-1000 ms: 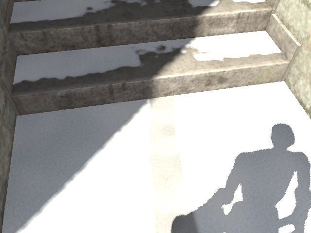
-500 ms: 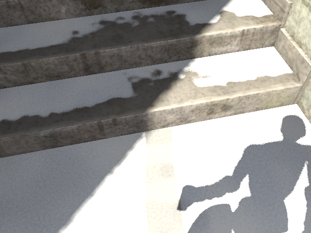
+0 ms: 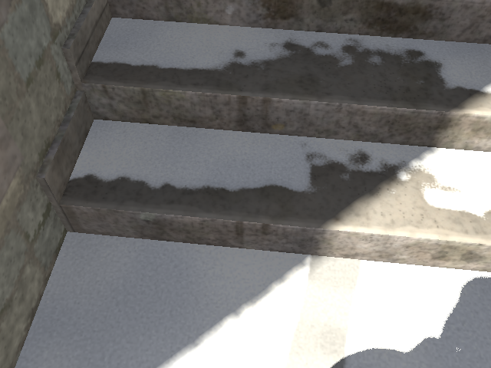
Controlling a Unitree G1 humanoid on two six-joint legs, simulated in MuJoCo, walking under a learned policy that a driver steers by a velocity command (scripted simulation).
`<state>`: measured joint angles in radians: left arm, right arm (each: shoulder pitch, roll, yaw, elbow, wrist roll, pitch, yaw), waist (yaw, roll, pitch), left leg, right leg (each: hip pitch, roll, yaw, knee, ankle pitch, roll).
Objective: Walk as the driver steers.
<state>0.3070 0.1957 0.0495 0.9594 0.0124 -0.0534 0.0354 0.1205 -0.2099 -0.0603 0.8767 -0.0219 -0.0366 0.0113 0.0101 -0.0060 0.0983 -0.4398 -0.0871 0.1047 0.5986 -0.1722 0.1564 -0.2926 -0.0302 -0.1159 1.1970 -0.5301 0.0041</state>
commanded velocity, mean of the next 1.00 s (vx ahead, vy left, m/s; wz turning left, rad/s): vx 0.04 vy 0.00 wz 0.21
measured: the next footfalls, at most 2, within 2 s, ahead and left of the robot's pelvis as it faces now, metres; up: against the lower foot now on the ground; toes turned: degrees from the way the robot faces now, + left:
right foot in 0.52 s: +0.11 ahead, -0.15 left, +0.00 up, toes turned +11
